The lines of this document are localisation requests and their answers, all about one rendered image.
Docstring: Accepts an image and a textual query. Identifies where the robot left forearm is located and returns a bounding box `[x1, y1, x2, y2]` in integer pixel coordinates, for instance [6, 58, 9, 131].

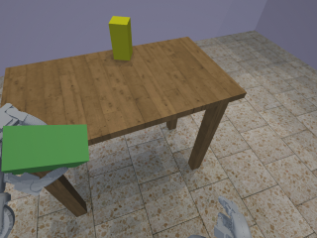
[0, 192, 15, 238]

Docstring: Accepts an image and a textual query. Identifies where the left robot hand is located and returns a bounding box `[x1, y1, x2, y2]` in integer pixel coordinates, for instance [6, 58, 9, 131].
[0, 103, 68, 196]

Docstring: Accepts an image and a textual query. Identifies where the table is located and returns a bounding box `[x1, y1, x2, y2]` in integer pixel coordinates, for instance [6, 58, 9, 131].
[0, 37, 247, 217]

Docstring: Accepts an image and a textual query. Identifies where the sponge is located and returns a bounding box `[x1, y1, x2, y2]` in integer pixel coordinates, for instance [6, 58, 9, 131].
[1, 124, 89, 176]

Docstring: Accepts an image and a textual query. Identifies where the right robot hand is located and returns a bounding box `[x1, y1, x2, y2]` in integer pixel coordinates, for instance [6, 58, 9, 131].
[214, 195, 252, 238]

